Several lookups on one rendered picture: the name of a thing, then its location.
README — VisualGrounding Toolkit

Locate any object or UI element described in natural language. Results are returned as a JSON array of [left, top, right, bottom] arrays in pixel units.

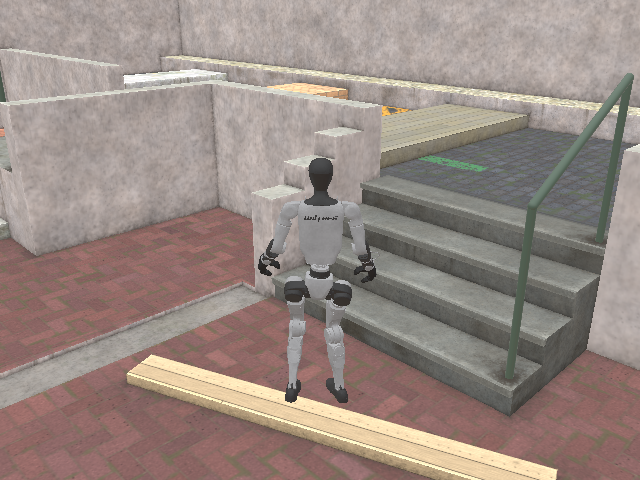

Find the robot right hand
[[354, 266, 377, 283]]

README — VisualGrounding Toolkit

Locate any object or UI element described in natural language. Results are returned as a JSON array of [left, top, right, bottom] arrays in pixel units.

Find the robot left forearm
[[261, 239, 279, 265]]

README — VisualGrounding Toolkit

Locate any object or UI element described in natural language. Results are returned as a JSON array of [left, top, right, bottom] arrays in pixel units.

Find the robot left foot
[[285, 379, 301, 403]]

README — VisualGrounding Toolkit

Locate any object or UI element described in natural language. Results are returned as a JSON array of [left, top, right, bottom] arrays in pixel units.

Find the right robot upper arm
[[342, 201, 368, 256]]

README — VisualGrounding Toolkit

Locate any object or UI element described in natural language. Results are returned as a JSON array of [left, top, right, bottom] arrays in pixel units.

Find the robot left hand
[[258, 254, 280, 276]]

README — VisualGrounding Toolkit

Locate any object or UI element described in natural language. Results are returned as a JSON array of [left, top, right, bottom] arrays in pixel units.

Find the robot right thigh
[[324, 280, 352, 344]]

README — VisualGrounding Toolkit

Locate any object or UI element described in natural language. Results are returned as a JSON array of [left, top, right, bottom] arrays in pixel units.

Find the left robot upper arm
[[270, 201, 300, 254]]

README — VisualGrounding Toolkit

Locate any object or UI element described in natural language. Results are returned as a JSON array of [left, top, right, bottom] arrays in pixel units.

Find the robot right forearm
[[358, 240, 375, 271]]

